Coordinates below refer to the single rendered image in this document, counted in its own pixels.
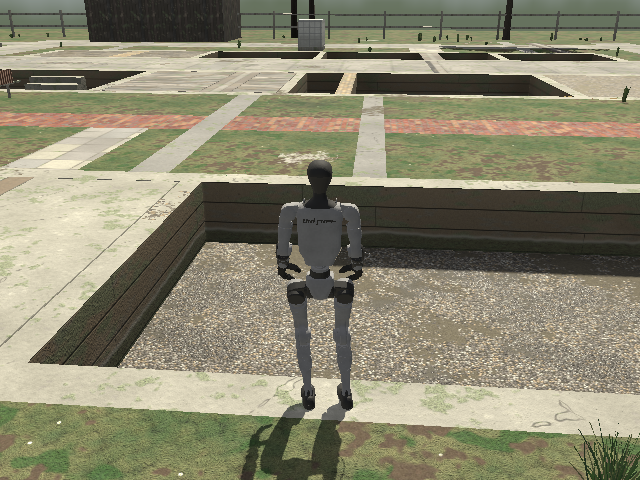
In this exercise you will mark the robot left hand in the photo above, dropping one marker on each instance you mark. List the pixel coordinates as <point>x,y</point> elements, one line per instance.
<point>290,266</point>

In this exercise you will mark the left robot upper arm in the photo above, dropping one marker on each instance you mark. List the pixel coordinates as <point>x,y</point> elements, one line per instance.
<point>288,213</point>

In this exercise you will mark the left robot foot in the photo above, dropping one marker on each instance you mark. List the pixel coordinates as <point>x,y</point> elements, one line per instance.
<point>308,401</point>

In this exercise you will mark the right robot forearm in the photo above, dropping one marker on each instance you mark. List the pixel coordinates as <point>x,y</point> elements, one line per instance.
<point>357,263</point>

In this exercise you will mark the right robot upper arm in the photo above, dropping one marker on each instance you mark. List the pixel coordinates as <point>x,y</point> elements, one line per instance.
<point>351,213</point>

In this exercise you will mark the robot right shin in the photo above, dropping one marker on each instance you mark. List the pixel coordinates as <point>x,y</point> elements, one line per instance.
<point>344,360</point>

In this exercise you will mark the robot right hand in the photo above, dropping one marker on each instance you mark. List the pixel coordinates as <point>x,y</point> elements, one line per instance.
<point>349,268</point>

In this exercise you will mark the left robot forearm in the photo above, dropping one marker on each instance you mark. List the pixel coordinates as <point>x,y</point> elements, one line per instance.
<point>282,261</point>

